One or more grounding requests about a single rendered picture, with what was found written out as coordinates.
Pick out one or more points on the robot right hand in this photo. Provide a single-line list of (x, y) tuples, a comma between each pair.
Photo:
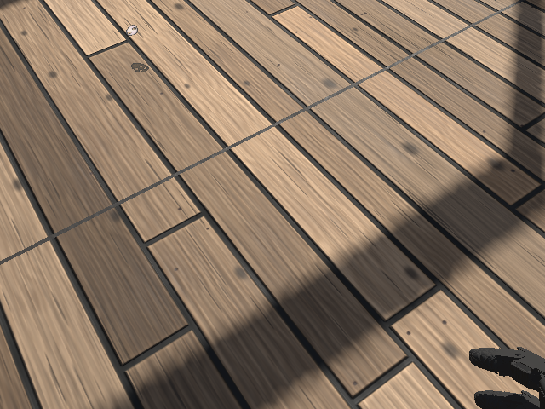
[(523, 366)]

